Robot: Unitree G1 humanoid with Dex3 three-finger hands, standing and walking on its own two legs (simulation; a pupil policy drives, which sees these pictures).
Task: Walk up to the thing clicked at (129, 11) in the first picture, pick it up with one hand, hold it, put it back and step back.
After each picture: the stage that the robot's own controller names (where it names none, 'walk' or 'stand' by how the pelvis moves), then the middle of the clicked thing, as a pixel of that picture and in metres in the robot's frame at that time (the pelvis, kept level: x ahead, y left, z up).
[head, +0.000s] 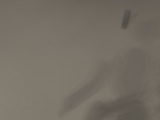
stand; (125, 19) +1.72 -0.49 -0.65
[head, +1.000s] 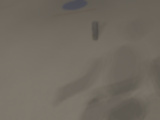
walk; (95, 31) +1.62 +0.00 -0.62
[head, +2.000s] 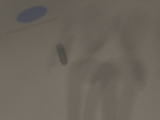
walk; (62, 55) +1.05 +0.30 -0.64
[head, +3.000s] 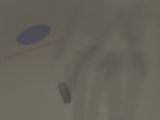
walk; (64, 93) +0.65 +0.26 -0.64
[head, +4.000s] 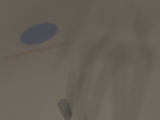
stand; (65, 110) +0.46 +0.23 -0.63
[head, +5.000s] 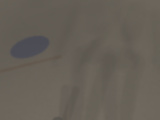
stand; out of the picture +0.40 +0.22 -0.65
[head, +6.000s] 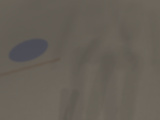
stand; out of the picture +0.37 +0.22 -0.65
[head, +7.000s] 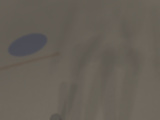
stand; out of the picture +0.40 +0.23 -0.66
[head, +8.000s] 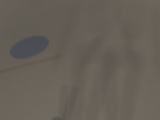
stand; out of the picture +0.39 +0.23 -0.66
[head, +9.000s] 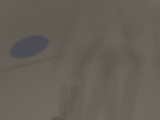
stand; out of the picture +0.39 +0.23 -0.66
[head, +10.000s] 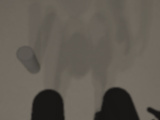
go down; (30, 62) +0.46 +0.24 -0.35
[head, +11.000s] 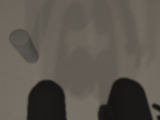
go down; (26, 49) +0.47 +0.26 -0.26
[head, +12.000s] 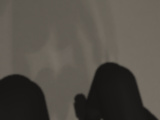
close in; out of the picture +0.45 +0.30 -0.17
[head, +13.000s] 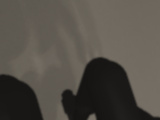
close; out of the picture +0.45 +0.31 -0.16
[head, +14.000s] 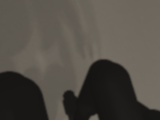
lift; out of the picture +0.41 +0.30 -0.16
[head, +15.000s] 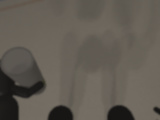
lift; (29, 76) +0.34 +0.20 +0.01
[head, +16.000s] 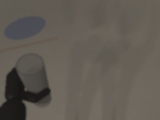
hold; (37, 85) +0.32 +0.18 +0.02
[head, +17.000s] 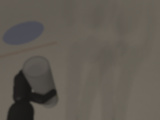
hold; (44, 86) +0.32 +0.16 +0.02
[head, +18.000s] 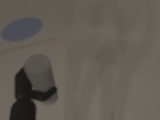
crouch; (44, 84) +0.33 +0.16 +0.01
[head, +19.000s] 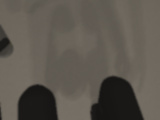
crouch; out of the picture +0.47 +0.26 -0.05
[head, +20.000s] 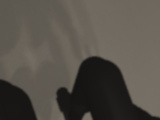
lower; out of the picture +0.45 +0.32 -0.17
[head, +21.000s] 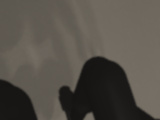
lower; out of the picture +0.45 +0.32 -0.17
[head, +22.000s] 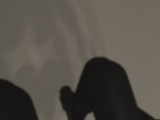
lower; out of the picture +0.45 +0.32 -0.16
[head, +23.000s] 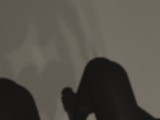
lower; out of the picture +0.45 +0.31 -0.17
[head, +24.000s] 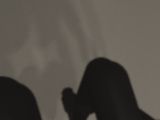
open; out of the picture +0.45 +0.31 -0.16
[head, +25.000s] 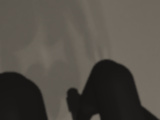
stand; out of the picture +0.44 +0.30 -0.17
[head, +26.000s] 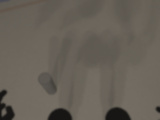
walk; (48, 84) +0.44 +0.23 -0.46
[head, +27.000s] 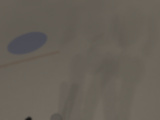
stand; out of the picture +0.41 +0.21 -0.60
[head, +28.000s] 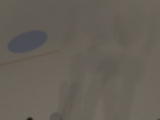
stand; out of the picture +0.41 +0.21 -0.60
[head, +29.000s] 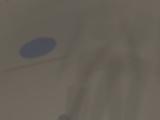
stand; out of the picture +0.43 +0.20 -0.65
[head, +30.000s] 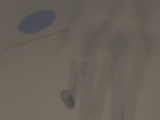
walk; (68, 100) +0.46 +0.23 -0.63
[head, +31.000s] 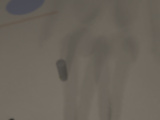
walk; (62, 71) +0.68 +0.19 -0.63
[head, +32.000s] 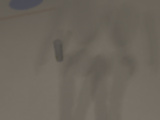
walk; (58, 51) +0.98 +0.25 -0.64
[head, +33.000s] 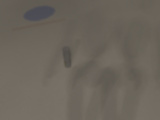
stand; (67, 57) +1.05 +0.22 -0.65
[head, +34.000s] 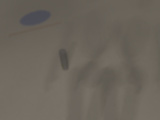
stand; (64, 60) +1.05 +0.25 -0.66
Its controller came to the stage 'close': yes
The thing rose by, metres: 0.69
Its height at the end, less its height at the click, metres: +0.00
